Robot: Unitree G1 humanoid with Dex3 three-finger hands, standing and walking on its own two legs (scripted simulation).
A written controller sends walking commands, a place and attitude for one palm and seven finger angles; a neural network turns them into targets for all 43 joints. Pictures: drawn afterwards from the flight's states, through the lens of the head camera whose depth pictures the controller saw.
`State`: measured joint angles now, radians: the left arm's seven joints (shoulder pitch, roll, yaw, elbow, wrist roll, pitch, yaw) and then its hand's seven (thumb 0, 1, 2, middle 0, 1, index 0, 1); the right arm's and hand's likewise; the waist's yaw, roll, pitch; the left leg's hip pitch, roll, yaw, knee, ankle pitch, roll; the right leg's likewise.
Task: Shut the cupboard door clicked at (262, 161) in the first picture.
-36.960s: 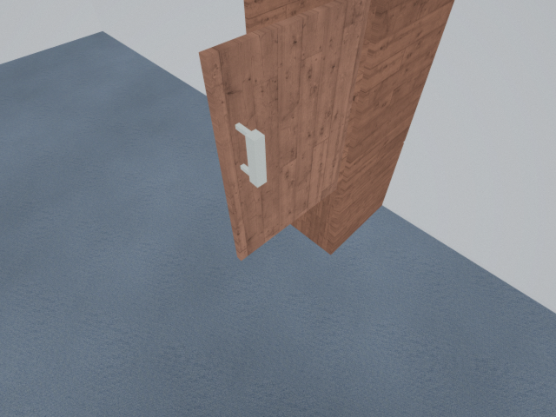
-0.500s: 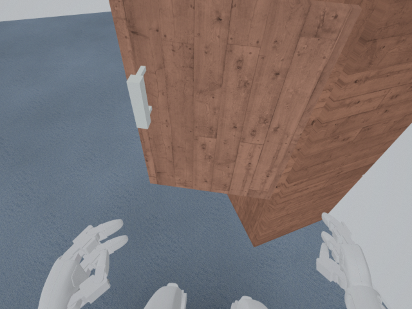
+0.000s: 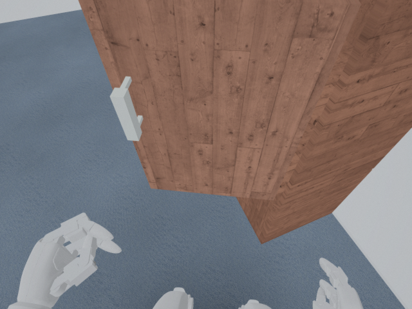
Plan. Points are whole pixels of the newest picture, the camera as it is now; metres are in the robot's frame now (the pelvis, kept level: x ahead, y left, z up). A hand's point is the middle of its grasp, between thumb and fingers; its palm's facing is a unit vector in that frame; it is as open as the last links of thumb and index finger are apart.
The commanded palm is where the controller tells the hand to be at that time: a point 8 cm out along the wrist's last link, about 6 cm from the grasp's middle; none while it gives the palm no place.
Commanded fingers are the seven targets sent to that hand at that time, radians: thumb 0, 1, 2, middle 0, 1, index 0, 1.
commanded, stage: raise the hand and make a fist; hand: left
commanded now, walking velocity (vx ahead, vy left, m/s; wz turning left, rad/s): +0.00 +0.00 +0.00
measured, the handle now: (130, 109) +0.47 +0.19 +0.12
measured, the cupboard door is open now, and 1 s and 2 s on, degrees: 61 61 61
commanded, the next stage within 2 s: bring the fist close to the handle in 1.00 s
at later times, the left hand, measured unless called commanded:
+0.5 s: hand (79, 235) +0.21 +0.21 +0.11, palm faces -0.04 -1.00 -0.07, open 3.1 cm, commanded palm +0.19 +0.26 +0.12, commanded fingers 0.00 0.90 0.90 -1.30 -1.50 -1.30 -1.50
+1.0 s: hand (85, 220) +0.23 +0.20 +0.12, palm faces -0.02 -1.00 -0.08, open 3.1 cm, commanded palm +0.21 +0.25 +0.12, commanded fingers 0.00 0.90 0.90 -1.30 -1.50 -1.30 -1.50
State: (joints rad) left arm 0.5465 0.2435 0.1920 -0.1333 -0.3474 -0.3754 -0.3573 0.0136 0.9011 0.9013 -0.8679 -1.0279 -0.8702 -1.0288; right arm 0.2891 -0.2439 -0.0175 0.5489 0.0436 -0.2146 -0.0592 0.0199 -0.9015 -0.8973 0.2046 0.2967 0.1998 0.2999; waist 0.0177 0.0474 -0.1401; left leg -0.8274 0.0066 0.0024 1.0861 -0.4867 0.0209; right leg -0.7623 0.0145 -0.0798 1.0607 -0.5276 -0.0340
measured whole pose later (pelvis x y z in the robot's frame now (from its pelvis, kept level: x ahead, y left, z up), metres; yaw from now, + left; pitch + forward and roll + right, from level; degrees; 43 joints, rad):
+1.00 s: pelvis +0.01 +0.01 +0.03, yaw +0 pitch +7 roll -2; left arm 0.37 0.27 0.17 -0.11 -0.28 -0.24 -0.25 0.01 0.90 0.90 -1.30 -1.50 -1.30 -1.50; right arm 0.27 -0.26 0.03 0.55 0.05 -0.24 -0.04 0.02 -0.90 -0.90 0.20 0.30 0.20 0.30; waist 0.00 0.04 -0.10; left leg -0.58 -0.01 0.01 0.88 -0.42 0.04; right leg -0.51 0.01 -0.07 0.84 -0.45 -0.02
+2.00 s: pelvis +0.01 +0.00 +0.04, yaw -1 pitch +8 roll +0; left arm -0.13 0.27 0.17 0.34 -0.24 -0.23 -0.21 0.01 0.90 0.90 -1.30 -1.50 -1.30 -1.50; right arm 0.25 -0.26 0.03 0.60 0.05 -0.13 -0.04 0.02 -0.90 -0.90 0.20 0.30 0.20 0.30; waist -0.02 0.03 -0.08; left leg -0.56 0.00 0.03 0.82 -0.39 0.03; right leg -0.52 0.01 -0.05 0.81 -0.43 -0.03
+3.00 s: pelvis +0.01 +0.00 +0.04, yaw -1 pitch +9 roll -1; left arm -0.45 0.34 0.20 0.72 -0.22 -0.30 -0.31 0.03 0.90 0.93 -1.30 -1.50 -1.30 -1.50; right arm 0.29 -0.28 0.02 0.62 0.05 -0.05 -0.04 0.01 -0.90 -0.90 0.20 0.30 0.20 0.30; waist -0.05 0.02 -0.07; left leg -0.60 0.00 0.03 0.82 -0.38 0.03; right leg -0.55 0.02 -0.05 0.81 -0.42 -0.03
